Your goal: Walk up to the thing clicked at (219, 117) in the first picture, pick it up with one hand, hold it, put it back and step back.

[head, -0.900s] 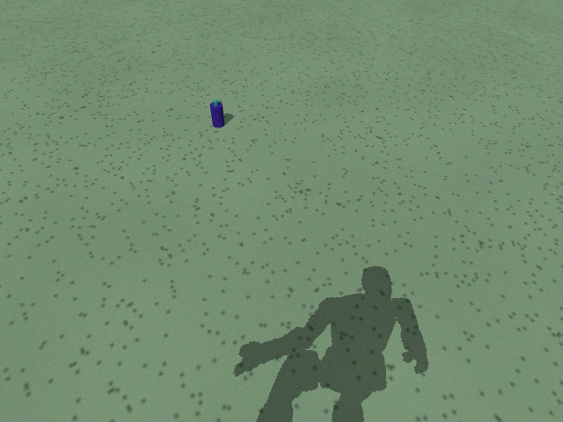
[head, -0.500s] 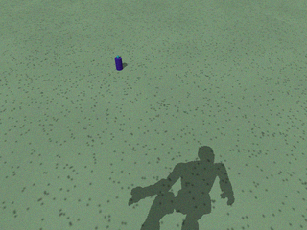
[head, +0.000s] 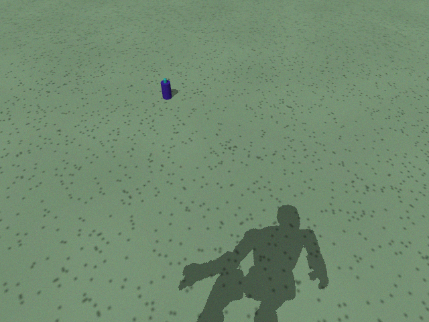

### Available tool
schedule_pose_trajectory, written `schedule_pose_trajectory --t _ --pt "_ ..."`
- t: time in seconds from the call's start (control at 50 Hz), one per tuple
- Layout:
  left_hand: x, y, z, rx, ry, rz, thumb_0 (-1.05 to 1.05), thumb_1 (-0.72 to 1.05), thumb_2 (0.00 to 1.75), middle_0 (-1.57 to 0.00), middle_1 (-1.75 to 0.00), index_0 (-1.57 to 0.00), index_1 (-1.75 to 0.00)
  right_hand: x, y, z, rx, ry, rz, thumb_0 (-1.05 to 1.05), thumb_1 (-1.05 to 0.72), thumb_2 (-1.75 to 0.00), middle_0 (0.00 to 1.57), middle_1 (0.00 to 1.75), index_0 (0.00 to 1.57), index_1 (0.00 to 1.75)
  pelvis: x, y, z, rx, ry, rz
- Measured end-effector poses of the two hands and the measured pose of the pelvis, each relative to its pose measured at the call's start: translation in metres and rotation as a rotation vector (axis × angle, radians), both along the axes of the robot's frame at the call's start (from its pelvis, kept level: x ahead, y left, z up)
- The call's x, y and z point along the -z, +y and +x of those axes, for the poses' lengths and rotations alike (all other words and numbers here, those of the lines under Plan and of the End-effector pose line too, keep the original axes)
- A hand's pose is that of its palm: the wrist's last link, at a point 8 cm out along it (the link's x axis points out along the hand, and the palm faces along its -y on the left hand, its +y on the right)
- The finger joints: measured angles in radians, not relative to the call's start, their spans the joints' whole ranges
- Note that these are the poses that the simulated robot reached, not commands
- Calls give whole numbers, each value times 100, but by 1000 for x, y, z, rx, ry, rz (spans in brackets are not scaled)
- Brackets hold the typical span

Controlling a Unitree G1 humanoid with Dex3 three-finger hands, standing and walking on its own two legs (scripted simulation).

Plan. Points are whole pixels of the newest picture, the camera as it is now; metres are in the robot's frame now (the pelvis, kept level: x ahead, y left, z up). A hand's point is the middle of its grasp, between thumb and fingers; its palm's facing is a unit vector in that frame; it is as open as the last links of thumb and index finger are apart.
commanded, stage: stand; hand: left
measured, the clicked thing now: (166, 88) +1.82 +0.36 -0.70
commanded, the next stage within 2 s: walk up in 0.22 s
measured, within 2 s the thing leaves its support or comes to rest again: neither
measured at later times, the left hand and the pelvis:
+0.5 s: hand out of the picture +0.05 +0.33 -0.15, palm faces +0.08 -0.92 -0.38, open 7.4 cm; pelvis +0.05 +0.03 -0.01, yaw +4 degrees
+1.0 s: hand (63, 227) +0.36 +0.39 -0.15, palm faces -0.04 -0.94 -0.33, open 7.4 cm; pelvis +0.28 +0.10 -0.01, yaw +3 degrees
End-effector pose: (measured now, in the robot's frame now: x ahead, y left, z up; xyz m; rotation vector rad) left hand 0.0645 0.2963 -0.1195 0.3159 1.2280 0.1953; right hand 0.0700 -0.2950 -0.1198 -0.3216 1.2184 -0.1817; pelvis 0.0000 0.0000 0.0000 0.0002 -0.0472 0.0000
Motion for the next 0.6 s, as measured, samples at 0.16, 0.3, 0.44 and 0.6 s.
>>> schedule_pose_trajectory --t 0.16,0.3,0.44,0.6 --pt "0 0 -1 2 5 1 1 91 90 -21 -30 -20 -30 0 0 -2 3 10 0 1 -91 -90 20 30 20 30 0 0 0 -1 2 -1" --pt "-3 7 3 -4 -32 -15 1 91 90 -21 -30 -20 -30 -2 -7 1 -2 -8 13 1 -91 -90 21 30 20 30 2 0 8 -13 22 -5" --pt "-10 47 -14 -81 -48 33 0 90 90 -21 -30 -21 -30 -10 -12 46 -70 -5 -41 1 -91 -90 20 30 20 30 6 18 31 -56 18 -20" --pt "13 119 -4 -150 46 48 1 90 90 -21 -30 -20 -30 -25 31 145 -138 -124 -89 1 -91 -90 20 30 20 30 23 68 94 -85 2 -27"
